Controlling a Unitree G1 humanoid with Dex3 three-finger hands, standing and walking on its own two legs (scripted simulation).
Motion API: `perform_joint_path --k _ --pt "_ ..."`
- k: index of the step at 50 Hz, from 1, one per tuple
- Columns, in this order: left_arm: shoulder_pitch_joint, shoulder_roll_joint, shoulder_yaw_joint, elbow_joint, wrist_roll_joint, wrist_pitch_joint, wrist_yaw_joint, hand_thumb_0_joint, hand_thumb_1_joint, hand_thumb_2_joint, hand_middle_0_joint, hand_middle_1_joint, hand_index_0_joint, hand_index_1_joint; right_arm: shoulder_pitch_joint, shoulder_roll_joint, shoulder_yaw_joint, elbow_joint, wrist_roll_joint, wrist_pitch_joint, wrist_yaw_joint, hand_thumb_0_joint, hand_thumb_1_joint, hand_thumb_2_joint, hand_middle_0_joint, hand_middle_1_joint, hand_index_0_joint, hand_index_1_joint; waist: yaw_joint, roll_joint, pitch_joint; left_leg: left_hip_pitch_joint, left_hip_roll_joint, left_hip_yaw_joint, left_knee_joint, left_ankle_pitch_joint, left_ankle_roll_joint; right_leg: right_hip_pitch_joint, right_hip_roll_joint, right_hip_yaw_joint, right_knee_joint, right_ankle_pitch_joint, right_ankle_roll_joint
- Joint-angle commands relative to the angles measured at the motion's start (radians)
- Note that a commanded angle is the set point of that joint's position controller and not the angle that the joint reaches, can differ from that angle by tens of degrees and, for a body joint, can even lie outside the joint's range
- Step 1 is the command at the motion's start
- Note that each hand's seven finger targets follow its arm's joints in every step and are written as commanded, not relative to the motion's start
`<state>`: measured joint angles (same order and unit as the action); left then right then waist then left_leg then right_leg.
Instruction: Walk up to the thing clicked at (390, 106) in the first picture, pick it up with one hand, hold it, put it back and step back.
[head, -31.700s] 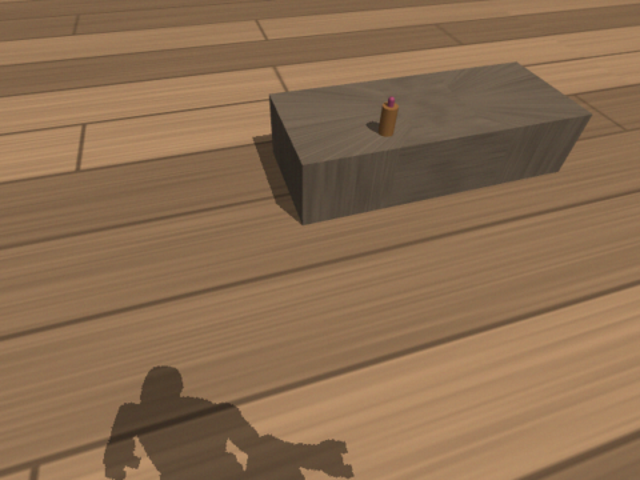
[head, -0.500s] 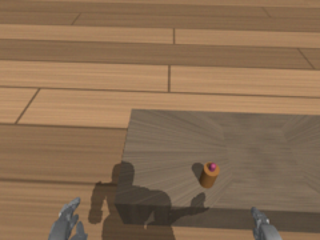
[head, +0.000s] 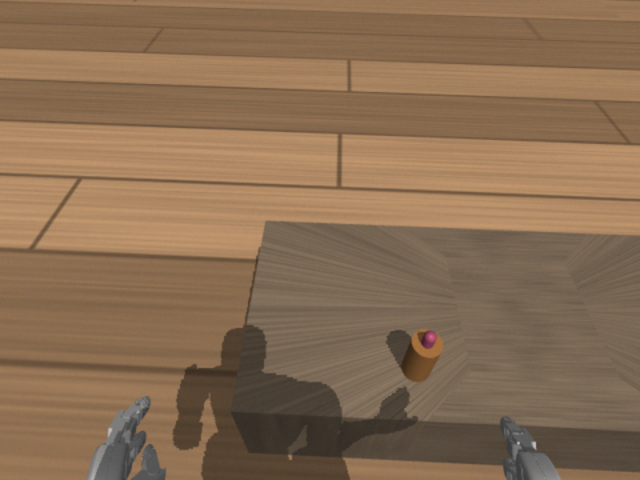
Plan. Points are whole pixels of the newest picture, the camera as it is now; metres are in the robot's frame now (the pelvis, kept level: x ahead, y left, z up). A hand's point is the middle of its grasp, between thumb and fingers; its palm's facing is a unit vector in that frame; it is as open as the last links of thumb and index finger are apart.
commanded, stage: home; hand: right
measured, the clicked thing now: (422, 352) +0.46 -0.21 -0.31
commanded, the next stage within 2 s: stand in 0.98 s
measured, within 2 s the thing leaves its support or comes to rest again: neither
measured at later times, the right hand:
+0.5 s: hand out of the picture +0.16 -0.19 -0.05, palm faces +0.04 +0.98 -0.20, open 17.6 cm
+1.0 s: hand out of the picture +0.07 -0.25 -0.11, palm faces +0.00 +0.94 -0.33, open 17.3 cm
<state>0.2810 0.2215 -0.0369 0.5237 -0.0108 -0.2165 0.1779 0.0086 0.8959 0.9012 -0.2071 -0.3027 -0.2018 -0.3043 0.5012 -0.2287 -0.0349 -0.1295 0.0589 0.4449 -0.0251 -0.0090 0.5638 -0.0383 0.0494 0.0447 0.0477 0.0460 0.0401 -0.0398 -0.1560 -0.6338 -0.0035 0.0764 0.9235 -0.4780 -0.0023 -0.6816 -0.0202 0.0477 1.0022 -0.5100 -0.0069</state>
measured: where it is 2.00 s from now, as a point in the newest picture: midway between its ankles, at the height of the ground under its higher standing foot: outside the picture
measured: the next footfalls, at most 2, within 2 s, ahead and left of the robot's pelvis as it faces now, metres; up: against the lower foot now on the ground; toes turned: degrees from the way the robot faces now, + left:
none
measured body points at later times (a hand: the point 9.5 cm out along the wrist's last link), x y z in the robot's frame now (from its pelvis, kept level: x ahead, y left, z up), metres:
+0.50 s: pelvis -0.01 -0.01 +0.00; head +0.02 -0.02 +0.45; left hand +0.16 +0.24 -0.06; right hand +0.15 -0.24 -0.03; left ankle -0.01 +0.12 -0.68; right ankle -0.01 -0.11 -0.68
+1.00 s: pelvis -0.01 -0.01 +0.05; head +0.00 -0.02 +0.50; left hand +0.07 +0.28 -0.08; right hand +0.07 -0.30 -0.08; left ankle -0.01 +0.12 -0.68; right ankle -0.01 -0.11 -0.68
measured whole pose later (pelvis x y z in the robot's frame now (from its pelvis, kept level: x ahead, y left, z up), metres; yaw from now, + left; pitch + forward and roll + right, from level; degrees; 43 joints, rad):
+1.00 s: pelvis -0.01 -0.01 +0.05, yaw +0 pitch -1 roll +0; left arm 0.19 0.31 0.03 0.96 0.04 -0.01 0.00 0.00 0.90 0.90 -0.21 -0.31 -0.20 -0.31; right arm 0.24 -0.31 -0.03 0.87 -0.04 0.00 -0.03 0.00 0.51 -0.07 0.06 0.05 0.05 0.05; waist -0.01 0.02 0.03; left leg -0.25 0.05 0.03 0.59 -0.31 -0.03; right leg -0.26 0.03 0.00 0.59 -0.31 -0.03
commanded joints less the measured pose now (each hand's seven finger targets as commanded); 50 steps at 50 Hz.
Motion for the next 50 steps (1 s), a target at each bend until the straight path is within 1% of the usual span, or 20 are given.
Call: perform_joint_path --k 1,3,7,8,9,10,18,19,20,24,26,27,28,29,30,31,34,40,42,50 --pt "-0.06 0.118 0.057 -0.154 0.002 -0.058 0.011 0.0 0.897 0.902 -0.201 -0.301 -0.2 -0.302 -0.012 -0.088 -0.044 -0.185 -0.006 -0.055 -0.002 0.0 0.577 -0.036 0.049 0.047 0.049 0.047 0.005 -0.025 -0.094 0.055 -0.022 -0.002 -0.127 0.262 0.005 0.105 0.014 0.006 -0.155 0.292 -0.007" --pt "-0.059 0.114 0.057 -0.153 0.001 -0.059 0.01 0.0 0.897 0.902 -0.201 -0.302 -0.2 -0.302 0.002 -0.108 -0.066 -0.183 -0.009 -0.056 -0.006 0.0 0.571 -0.039 0.049 0.048 0.049 0.048 -0.005 -0.017 -0.12 0.074 -0.02 -0.002 -0.123 0.294 0.005 0.116 0.015 0.005 -0.147 0.326 -0.008" --pt "-0.052 0.117 0.057 -0.15 0.002 -0.054 0.008 0.0 0.897 0.902 -0.201 -0.302 -0.2 -0.302 0.011 -0.099 -0.056 -0.17 -0.012 -0.055 -0.004 0.0 0.564 -0.044 0.05 0.049 0.05 0.049 0.0 -0.008 -0.126 0.079 -0.021 -0.005 -0.115 0.341 0.002 0.128 0.015 0.003 -0.134 0.372 -0.01" --pt "-0.057 0.121 0.059 -0.152 0.002 -0.052 0.008 0.0 0.897 0.902 -0.201 -0.302 -0.2 -0.302 -0.003 -0.086 -0.04 -0.161 -0.01 -0.053 -0.004 0.0 0.572 -0.039 0.049 0.048 0.049 0.048 0.013 0.009 -0.094 0.065 -0.02 -0.007 -0.129 0.306 0.0 0.107 0.016 0.001 -0.137 0.325 -0.011" --pt "-0.053 0.118 0.057 -0.151 0.002 -0.056 0.008 0.0 0.897 0.902 -0.201 -0.302 -0.2 -0.302 -0.028 -0.117 -0.069 -0.207 -0.01 -0.056 -0.006 0.0 0.559 -0.046 0.05 0.05 0.05 0.05 -0.001 -0.013 -0.124 0.071 -0.021 -0.006 -0.122 0.307 0.002 0.123 0.014 0.002 -0.143 0.332 -0.009" --pt "-0.057 0.117 0.057 -0.147 0.002 -0.053 0.007 0.0 0.897 0.902 -0.201 -0.302 -0.2 -0.302 0.006 -0.079 -0.039 -0.146 -0.01 -0.05 -0.003 0.0 0.596 -0.025 0.047 0.044 0.047 0.044 0.006 -0.002 -0.089 0.063 -0.022 -0.004 -0.128 0.289 0.003 0.104 0.014 0.003 -0.147 0.314 -0.01" --pt "-0.064 0.122 0.059 -0.157 0.0 -0.056 0.007 0.0 0.897 0.902 -0.201 -0.302 -0.2 -0.302 -0.018 -0.104 -0.057 -0.181 -0.012 -0.053 -0.005 0.0 0.575 -0.037 0.049 0.047 0.049 0.047 0.001 -0.018 -0.072 0.044 -0.024 -0.001 -0.135 0.215 0.007 0.092 0.011 0.008 -0.169 0.244 -0.006" --pt "-0.063 0.121 0.059 -0.158 0.0 -0.058 0.007 0.0 0.897 0.902 -0.201 -0.302 -0.2 -0.302 -0.018 -0.094 -0.046 -0.184 -0.013 -0.053 -0.004 0.0 0.557 -0.047 0.051 0.05 0.051 0.05 -0.002 -0.018 -0.081 0.045 -0.025 0.001 -0.128 0.217 0.008 0.098 0.007 0.013 -0.173 0.25 -0.004" --pt "-0.063 0.117 0.057 -0.158 0.001 -0.057 0.007 0.0 0.897 0.902 -0.201 -0.302 -0.2 -0.302 -0.032 -0.125 -0.07 -0.21 -0.014 -0.056 -0.007 0.0 0.584 -0.031 0.048 0.046 0.048 0.046 -0.007 -0.039 -0.093 0.047 -0.025 0.001 -0.129 0.212 0.01 0.099 0.009 0.011 -0.173 0.245 -0.001" --pt "-0.059 0.118 0.055 -0.154 0.001 -0.06 0.006 0.0 0.897 0.902 -0.201 -0.302 -0.2 -0.302 -0.024 -0.088 -0.042 -0.187 -0.006 -0.053 -0.003 0.0 0.575 -0.037 0.049 0.047 0.049 0.047 0.001 -0.031 -0.076 0.042 -0.024 0.002 -0.123 0.21 0.009 0.095 0.004 0.019 -0.176 0.241 -0.003" --pt "-0.064 0.116 0.053 -0.162 0.0 -0.058 0.007 0.0 0.897 0.902 -0.201 -0.302 -0.2 -0.302 -0.022 -0.122 -0.066 -0.211 -0.01 -0.053 -0.007 0.0 0.591 -0.028 0.047 0.045 0.047 0.045 -0.007 -0.04 -0.102 0.047 -0.025 0.001 -0.122 0.226 0.01 0.109 0.005 0.016 -0.168 0.262 -0.001" --pt "-0.161 0.273 0.1 0.088 0.127 0.049 -0.052 0.0 0.898 0.904 -0.201 -0.307 -0.201 -0.306 -0.232 -0.2 -0.061 0.14 -0.136 -0.269 -0.029 0.0 0.57 -0.037 0.048 0.047 0.048 0.047 -0.065 0.056 0.057 0.247 0.038 -0.108 -0.178 0.279 0.06 0.155 -0.024 0.056 -0.225 0.446 -0.048" --pt "-0.109 0.26 0.112 0.092 0.126 0.087 -0.082 0.0 0.898 0.904 -0.201 -0.307 -0.201 -0.306 -0.195 -0.207 -0.073 0.338 -0.112 -0.346 -0.022 0.0 0.515 -0.069 0.054 0.056 0.054 0.056 -0.056 0.096 -0.007 0.286 0.059 -0.139 -0.192 0.312 0.086 0.209 -0.03 0.033 -0.213 0.471 -0.045" --pt "-0.109 0.238 0.106 0.092 0.119 0.099 -0.097 0.0 0.898 0.904 -0.201 -0.307 -0.201 -0.306 -0.201 -0.206 -0.069 0.379 -0.111 -0.386 -0.014 0.0 0.515 -0.069 0.053 0.056 0.054 0.056 -0.048 0.092 -0.011 0.301 0.07 -0.165 -0.195 0.334 0.092 0.214 -0.032 0.037 -0.227 0.476 -0.047" --pt "-0.113 0.228 0.107 0.095 0.116 0.111 -0.11 0.0 0.898 0.904 -0.201 -0.307 -0.201 -0.306 -0.207 -0.223 -0.062 0.398 -0.133 -0.41 -0.007 0.0 0.522 -0.065 0.053 0.055 0.053 0.055 -0.051 0.072 0.017 0.265 0.078 -0.155 -0.208 0.347 0.091 0.207 -0.024 0.036 -0.237 0.437 -0.054" --pt "-0.123 0.224 0.11 0.112 0.102 0.115 -0.12 0.0 0.898 0.904 -0.201 -0.307 -0.201 -0.306 -0.207 -0.219 -0.042 0.438 -0.145 -0.427 0.001 0.0 0.602 -0.005 0.042 0.037 0.042 0.037 -0.046 0.052 0.016 0.261 0.082 -0.14 -0.217 0.358 0.08 0.256 -0.025 0.042 -0.255 0.42 -0.068" --pt "-0.131 0.253 0.113 0.162 0.069 0.135 -0.154 0.0 0.898 0.904 -0.201 -0.307 -0.201 -0.306 -0.26 -0.212 -0.045 0.552 -0.115 -0.439 0.006 0.0 0.492 -0.082 0.056 0.06 0.056 0.06 -0.043 0.035 0.012 0.28 0.073 -0.126 -0.233 0.298 0.052 0.306 -0.026 0.074 -0.344 0.361 -0.059" --pt "-0.14 0.243 0.114 0.257 0.069 0.156 -0.165 0.0 0.898 0.904 -0.201 -0.307 -0.201 -0.306 -0.306 -0.221 -0.045 0.732 -0.106 -0.473 -0.003 0.0 0.519 -0.067 0.053 0.056 0.053 0.056 -0.042 0.008 0.063 0.339 0.088 -0.14 -0.319 0.233 0.039 0.345 -0.037 0.097 -0.457 0.284 -0.053" --pt "-0.156 0.25 0.116 0.28 0.064 0.159 -0.164 0.0 0.898 0.904 -0.201 -0.306 -0.201 -0.306 -0.297 -0.222 -0.037 0.787 -0.105 -0.482 -0.007 0.0 0.522 -0.065 0.053 0.055 0.053 0.055 -0.053 -0.016 0.081 0.379 0.089 -0.13 -0.336 0.308 0.035 0.354 -0.051 0.111 -0.485 0.354 -0.055" --pt "-0.151 0.269 0.115 0.399 0.045 0.179 -0.161 0.0 0.898 0.903 -0.201 -0.305 -0.201 -0.305 -0.297 -0.24 -0.023 0.97 -0.096 -0.487 -0.016 0.0 0.526 -0.063 0.053 0.055 0.053 0.055 -0.052 0.005 0.121 0.448 0.102 -0.118 -0.45 0.373 0.022 0.474 -0.07 0.108 -0.601 0.439 -0.046"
